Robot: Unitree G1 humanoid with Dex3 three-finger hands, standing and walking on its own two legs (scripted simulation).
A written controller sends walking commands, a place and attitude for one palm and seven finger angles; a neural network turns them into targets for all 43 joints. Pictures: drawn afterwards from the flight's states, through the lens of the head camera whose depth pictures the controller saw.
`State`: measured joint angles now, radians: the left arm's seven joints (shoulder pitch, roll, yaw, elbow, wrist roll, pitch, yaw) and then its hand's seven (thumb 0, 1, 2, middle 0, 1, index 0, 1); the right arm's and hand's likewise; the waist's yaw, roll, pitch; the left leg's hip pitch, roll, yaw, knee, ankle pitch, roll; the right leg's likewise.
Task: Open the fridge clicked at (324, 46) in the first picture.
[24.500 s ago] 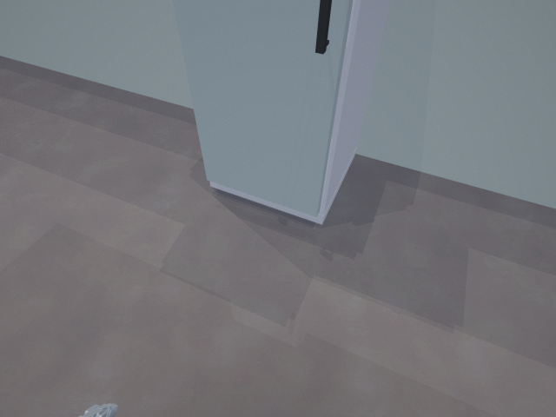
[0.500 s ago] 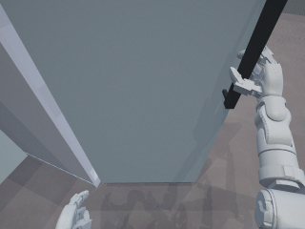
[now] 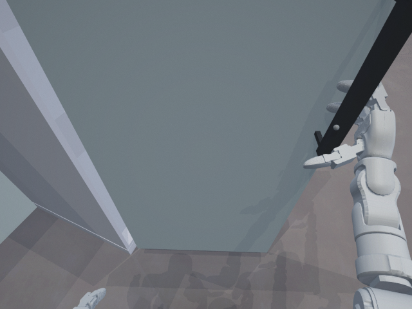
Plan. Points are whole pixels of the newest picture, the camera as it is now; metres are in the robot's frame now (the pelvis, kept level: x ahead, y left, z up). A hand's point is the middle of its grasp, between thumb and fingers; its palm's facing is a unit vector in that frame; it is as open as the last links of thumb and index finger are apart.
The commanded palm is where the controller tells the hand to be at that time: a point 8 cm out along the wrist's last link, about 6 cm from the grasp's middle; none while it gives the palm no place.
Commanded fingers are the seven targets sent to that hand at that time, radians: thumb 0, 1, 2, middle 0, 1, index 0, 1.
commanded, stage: slip the hand off the handle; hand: right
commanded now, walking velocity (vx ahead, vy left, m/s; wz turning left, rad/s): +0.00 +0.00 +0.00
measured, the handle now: (351, 89) +0.44 -0.20 +0.23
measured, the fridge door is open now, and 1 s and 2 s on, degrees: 67 67 67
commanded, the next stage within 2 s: draw the hand back to the body in 1.34 s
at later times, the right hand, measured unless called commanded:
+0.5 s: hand (373, 137) +0.39 -0.24 +0.18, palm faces +0.19 +0.97 -0.15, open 14.7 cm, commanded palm +0.36 -0.29 +0.17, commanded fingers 0.00 0.55 -0.20 0.25 1.15 0.25 1.15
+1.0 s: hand (390, 162) +0.34 -0.26 +0.17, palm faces +0.20 +0.97 -0.14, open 14.7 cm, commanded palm +0.30 -0.30 +0.17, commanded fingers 0.00 0.55 -0.20 0.25 1.15 0.25 1.15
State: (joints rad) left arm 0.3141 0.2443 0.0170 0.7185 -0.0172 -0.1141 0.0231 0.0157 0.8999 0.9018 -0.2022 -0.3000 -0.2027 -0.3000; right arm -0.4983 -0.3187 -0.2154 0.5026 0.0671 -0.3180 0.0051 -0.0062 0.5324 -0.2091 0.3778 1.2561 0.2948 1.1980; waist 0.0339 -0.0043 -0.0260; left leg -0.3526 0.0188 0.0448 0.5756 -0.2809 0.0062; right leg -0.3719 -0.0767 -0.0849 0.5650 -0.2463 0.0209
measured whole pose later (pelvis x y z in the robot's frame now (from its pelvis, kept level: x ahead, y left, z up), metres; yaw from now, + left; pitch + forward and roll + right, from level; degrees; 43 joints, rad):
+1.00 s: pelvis +0.01 -0.02 -0.01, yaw -1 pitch +4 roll +1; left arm 0.30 0.25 -0.01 0.65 -0.02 -0.10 0.05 0.02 0.90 0.90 -0.20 -0.30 -0.20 -0.30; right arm -0.24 -0.35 -0.34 0.27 0.17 -0.28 0.18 -0.01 0.55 -0.20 0.25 1.16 0.26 1.15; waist -0.01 -0.02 -0.07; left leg -0.37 0.04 0.05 0.63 -0.33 -0.02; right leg -0.41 -0.06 -0.07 0.66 -0.31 0.00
